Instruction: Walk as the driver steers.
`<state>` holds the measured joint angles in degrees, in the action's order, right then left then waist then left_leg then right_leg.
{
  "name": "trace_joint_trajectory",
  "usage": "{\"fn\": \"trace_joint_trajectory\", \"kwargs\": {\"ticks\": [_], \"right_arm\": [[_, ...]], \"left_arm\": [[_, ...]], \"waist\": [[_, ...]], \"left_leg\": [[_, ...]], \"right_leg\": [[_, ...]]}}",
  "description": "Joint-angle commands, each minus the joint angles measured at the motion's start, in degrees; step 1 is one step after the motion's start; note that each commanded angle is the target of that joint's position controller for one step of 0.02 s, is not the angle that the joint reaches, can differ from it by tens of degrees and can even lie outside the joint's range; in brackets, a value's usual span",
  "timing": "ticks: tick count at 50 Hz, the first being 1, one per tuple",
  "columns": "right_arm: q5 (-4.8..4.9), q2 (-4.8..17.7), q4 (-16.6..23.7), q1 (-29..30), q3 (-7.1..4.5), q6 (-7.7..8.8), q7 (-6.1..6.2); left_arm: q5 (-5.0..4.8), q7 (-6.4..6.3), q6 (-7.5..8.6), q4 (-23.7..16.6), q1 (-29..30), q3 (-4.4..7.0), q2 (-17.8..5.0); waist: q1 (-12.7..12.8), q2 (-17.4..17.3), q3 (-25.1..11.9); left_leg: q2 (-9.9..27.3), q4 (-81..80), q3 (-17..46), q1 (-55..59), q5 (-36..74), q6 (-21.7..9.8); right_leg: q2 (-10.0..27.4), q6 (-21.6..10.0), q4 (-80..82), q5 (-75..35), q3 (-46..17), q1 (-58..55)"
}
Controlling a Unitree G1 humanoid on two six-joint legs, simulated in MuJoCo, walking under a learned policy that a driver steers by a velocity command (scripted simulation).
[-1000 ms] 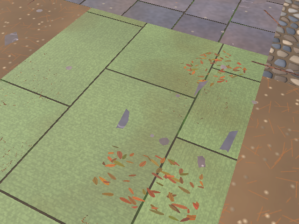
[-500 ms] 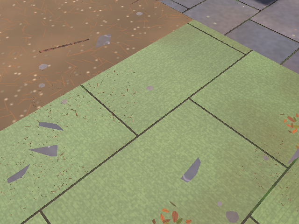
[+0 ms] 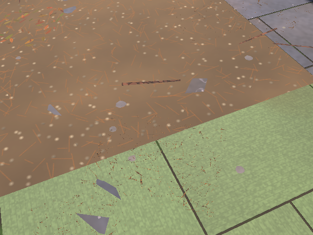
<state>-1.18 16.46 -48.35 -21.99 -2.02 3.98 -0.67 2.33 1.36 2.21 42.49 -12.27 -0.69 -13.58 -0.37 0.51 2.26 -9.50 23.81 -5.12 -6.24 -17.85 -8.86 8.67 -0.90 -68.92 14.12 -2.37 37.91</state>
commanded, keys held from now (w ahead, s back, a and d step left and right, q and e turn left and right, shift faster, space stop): w+q+shift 0.80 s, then w+e+shift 0.20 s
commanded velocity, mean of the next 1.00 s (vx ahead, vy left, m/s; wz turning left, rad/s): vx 1.00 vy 0.00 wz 0.70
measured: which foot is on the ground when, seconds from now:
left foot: down 0.00-0.22, up 0.24-0.66, down 0.68-1.00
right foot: up 0.00-0.20, down 0.22-0.68, up 0.70-1.00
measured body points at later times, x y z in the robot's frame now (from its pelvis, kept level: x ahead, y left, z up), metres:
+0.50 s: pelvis +0.47 -0.02 +0.00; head +0.48 -0.01 +0.45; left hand +0.34 +0.24 -0.12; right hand +0.75 -0.20 -0.07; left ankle +0.54 +0.13 -0.64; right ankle +0.40 -0.15 -0.73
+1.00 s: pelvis +0.89 +0.21 +0.00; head +0.91 +0.23 +0.45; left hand +0.93 +0.52 -0.08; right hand +1.05 -0.03 -0.12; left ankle +0.76 +0.13 -0.73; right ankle +1.17 +0.23 -0.67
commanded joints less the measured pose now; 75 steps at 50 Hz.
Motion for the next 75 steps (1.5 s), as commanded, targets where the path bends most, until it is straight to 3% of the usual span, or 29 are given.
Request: {"fn": "trace_joint_trajectory", "kwargs": {"ticks": [1,7,10,11,12,13,15,18,28,31,33,34,35,36,37,39,42,48,52,55,56,57,58,59,61,64,67,72,75], "right_arm": [[1.5,5.8,2.1,-0.9,-1.35,2.48,-0.23],[2.13,11.2,0.2,-2.2,-2.79,2.87,0.54],[-0.05,15.2,0.0,0.6,-3.66,1.57,1.0],[-0.83,12.2,0.8,2.5,-3.02,1.57,0.93],[1.63,0.2,3.9,-5.7,-0.45,1.88,0.51],[2.42,3.9,5.3,-3.3,-0.34,1.68,0.47],[1.21,6.9,5.0,3.3,-0.9,0.32,0.29],[-0.23,3.2,6.0,4.8,-0.44,-2.45,-1.62],[0.14,1.7,14.4,23.4,1.22,-3.69,-4.59],[0.32,5.4,11.5,16.0,-0.08,-3.24,-3.53],[0.54,10.1,4.9,-6.2,-2.94,-2.85,-2.15],[0.87,12.0,2.5,-10.1,-4.64,-3.08,-0.61],[1.42,16.0,3.1,-4.1,-5.46,-3.73,0.09],[-0.3,19.9,5.8,-2.4,-6.34,-4.46,-0.03],[-0.53,17.2,6.5,-2.3,-6.31,-4.35,0.42],[-0.01,12.4,4.8,0.5,-5.15,-2.9,1.0],[0.63,7.6,4.8,3.0,-2.97,0.16,1.46],[1.76,6.8,1.2,-5.4,-2.43,3.25,-0.38],[0.12,10.2,-0.6,-5.9,-2.62,3.42,1.01],[-2.63,12.7,0.2,-1.6,-3.23,1.46,2.98],[-2.9,13.4,1.5,3.3,-3.46,0.63,3.36],[-2.82,9.8,3.3,6.9,-2.5,1.12,3.05],[-0.06,2.9,6.7,0.4,-0.8,2.66,1.07],[-0.86,5.4,8.0,3.2,0.27,3.7,1.28],[-1.59,6.6,9.5,9.7,0.81,4.57,0.7],[-3.77,4.3,12.2,10.9,2.13,1.37,0.12],[-2.76,3.6,17.2,20.7,3.42,0.59,-0.75],[-0.74,2.8,19.4,27.9,3.86,1.02,-0.91],[-0.88,6.5,18.0,22.3,2.21,1.61,0.38]], "left_arm": [[0.74,0.73,0.5,-5.5,8.0,0.98,-4.9],[-0.59,0.96,1.49,-7.7,13.1,1.05,-6.3],[-0.97,-1.43,1.76,-2.4,-7.1,3.91,-12.7],[-0.16,-2.83,1.71,0.1,-18.8,5.35,-16.2],[3.09,-3.08,2.2,0.2,-20.2,6.75,-21.4],[2.06,-2.24,2.0,-1.1,-15.5,6.54,-18.7],[1.04,-1.72,2.23,-0.8,-6.3,5.13,-10.4],[0.25,-1.54,3.23,3.0,-7.1,3.78,-5.8],[-0.88,-1.47,5.83,6.5,-9.7,4.19,-9.9],[-0.77,-3.03,3.25,5.6,-10.1,5.4,-14.2],[-0.12,-3.32,0.91,3.3,-5.3,6.29,-16.5],[0.11,-2.48,0.56,3.3,-4.7,6.27,-14.8],[1.24,-1.69,1.21,0.4,-4.9,3.91,-5.4],[-0.6,-1.52,2.81,-7.0,-5.0,3.62,-7.0],[-0.23,-1.61,4.45,-7.1,-0.9,3.37,-9.4],[0.37,-1.8,4.65,-6.4,1.7,2.98,-9.3],[1.91,-1.13,1.05,-4.8,-1.7,2.1,-7.0],[-1.47,1.11,1.23,-8.8,14.9,0.23,-3.1],[-1.6,1.09,1.68,-7.7,14.1,1.61,-6.8],[-1.89,0.64,1.13,-1.6,-4.7,4.05,-12.0],[-1.86,0.15,0.75,2.7,-18.1,5.2,-13.4],[-1.6,-0.64,0.03,5.0,-27.0,6.67,-16.4],[-0.74,-0.5,-0.6,5.0,-20.2,7.51,-20.0],[-1.24,0.06,-0.58,2.0,-13.6,7.61,-16.7],[-1.52,-0.13,-0.2,3.2,-11.5,6.28,-10.5],[-1.88,-0.75,1.33,4.6,-10.8,5.47,-10.2],[-2.02,-0.65,2.47,3.6,-10.7,6.26,-12.3],[-3.34,-0.24,2.45,4.2,-15.3,7.6,-14.0],[-2.71,-1.13,2.12,4.0,-15.2,8.17,-15.8]], "waist": [[0.0,1.4,7.2],[-0.4,-1.6,2.2],[10.2,-4.7,-10.7],[15.5,-4.0,-16.3],[8.2,14.7,-24.7],[7.5,16.0,-26.5],[4.8,2.8,-9.0],[1.0,3.5,-2.0],[-1.0,2.6,7.1],[-6.2,5.5,-0.1],[-16.2,5.6,-10.6],[-15.9,-0.3,-10.4],[-7.8,-14.0,-4.8],[-5.4,-14.5,-16.5],[-6.1,-3.5,-12.3],[-1.0,5.7,-1.3],[3.8,6.8,0.6],[-5.1,1.0,4.1],[-3.5,-3.3,1.0],[7.1,-8.2,-8.9],[14.5,-7.1,-12.1],[17.6,0.2,-13.8],[5.9,21.9,-16.6],[6.9,8.4,-16.2],[3.3,-6.5,-4.8],[-1.9,-4.0,1.6],[-0.4,-1.5,5.4],[5.4,2.0,1.2],[2.7,2.2,-5.2]], "left_leg": [[12.5,-18.4,12.9,-7.7,20.0,-5.9],[15.6,-17.0,14.3,4.1,46.9,-3.5],[15.1,10.8,14.9,4.6,58.6,-0.4],[12.2,27.6,13.9,-5.7,46.9,0.2],[4.6,51.2,10.9,-25.2,-1.4,1.7],[4.3,58.1,12.5,-31.7,-6.7,0.7],[11.4,55.2,10.5,-34.6,3.1,0.9],[15.5,52.8,9.8,-31.7,3.8,2.5],[12.2,22.8,-4.4,-29.2,21.1,-0.5],[5.9,19.8,-7.7,-19.2,14.9,-2.8],[3.0,17.8,-3.3,4.1,8.2,-5.9],[4.4,13.4,2.9,14.4,4.3,-7.5],[12.9,14.5,19.4,16.9,14.2,-10.0],[21.2,-0.4,47.4,29.8,0.6,-21.0],[23.9,-9.8,53.4,25.9,-8.2,-18.8],[20.0,-11.2,44.5,8.4,0.3,-14.7],[15.0,-12.3,30.3,-7.5,9.1,-11.9],[10.3,-20.9,12.9,-5.8,32.7,-2.1],[14.8,-17.0,6.1,12.7,60.6,2.2],[17.9,7.3,2.7,16.5,84.4,5.1],[17.0,26.0,0.4,9.4,81.2,5.8],[10.9,52.3,-0.1,-6.6,46.5,5.6],[-0.1,71.7,5.2,-36.4,-8.7,9.9],[4.6,70.6,12.9,-41.5,-3.7,7.7],[10.6,58.6,12.7,-37.3,2.4,6.9],[13.9,48.4,10.7,-32.2,-1.0,9.5],[14.5,30.2,5.9,-26.8,6.9,11.7],[10.6,10.5,4.3,-16.9,25.3,10.8],[7.4,4.5,5.2,-7.5,16.5,9.2]], "right_leg": [[0.6,0.6,14.2,-9.5,4.1,1.9],[-6.7,-0.9,36.5,-22.3,5.2,-13.0],[-10.0,-2.3,36.8,-6.6,4.1,-36.0],[-3.3,-2.6,34.4,2.6,-0.8,-50.4],[16.0,-7.0,41.3,25.9,-29.6,-65.0],[17.6,-7.8,53.9,33.6,-47.5,-62.0],[12.9,-6.2,54.2,21.9,-27.2,-45.5],[8.8,-3.9,57.4,6.5,-9.8,-33.2],[2.9,0.6,61.6,-44.9,20.7,-34.1],[5.1,0.8,47.6,-74.2,20.7,-43.7],[6.8,-1.5,18.9,-74.3,17.8,-37.4],[0.8,-0.6,-1.7,-38.4,17.1,-25.8],[-8.8,1.0,-22.8,14.0,14.1,-5.9],[-11.4,2.3,-29.2,14.8,1.7,9.8],[-7.6,1.9,-24.4,10.4,-2.4,13.7],[-3.9,2.5,-13.3,6.6,-2.6,8.1],[0.4,4.7,-1.0,7.0,-1.0,-2.1],[-2.4,-1.5,30.7,-25.7,8.7,-8.9],[-8.9,-5.8,37.5,-22.5,10.4,-9.3],[-15.5,-7.9,34.4,-11.1,11.0,-24.7],[-14.5,-9.8,36.8,-8.5,9.4,-36.4],[-7.8,-13.2,33.3,0.8,-0.8,-48.7],[6.0,-25.2,45.0,8.4,-40.4,-63.0],[7.1,-25.6,52.9,14.1,-48.0,-60.5],[3.8,-20.7,56.0,9.7,-36.0,-41.6],[-3.2,-18.5,58.3,1.3,-25.6,-24.2],[-7.4,-17.6,62.8,-5.0,-20.0,-13.0],[-8.1,-11.6,59.1,-26.5,-18.9,-22.3],[-7.7,-8.3,45.3,-43.3,-19.5,-31.3]]}}
Keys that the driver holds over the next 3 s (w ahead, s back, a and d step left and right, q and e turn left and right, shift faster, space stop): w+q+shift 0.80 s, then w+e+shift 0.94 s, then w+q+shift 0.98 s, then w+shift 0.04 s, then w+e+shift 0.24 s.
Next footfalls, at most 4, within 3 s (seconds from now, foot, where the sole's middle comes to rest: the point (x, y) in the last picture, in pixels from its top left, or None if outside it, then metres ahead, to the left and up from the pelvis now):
0.22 right None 0.44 -0.14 -0.77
0.68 left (132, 172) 0.79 0.16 -0.77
1.12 right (102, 106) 1.22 0.35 -0.77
1.54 left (51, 75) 1.50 0.71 -0.77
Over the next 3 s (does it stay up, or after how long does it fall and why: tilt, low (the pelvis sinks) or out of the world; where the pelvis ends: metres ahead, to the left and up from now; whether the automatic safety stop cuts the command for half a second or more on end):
stays up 2.67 0.91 0.01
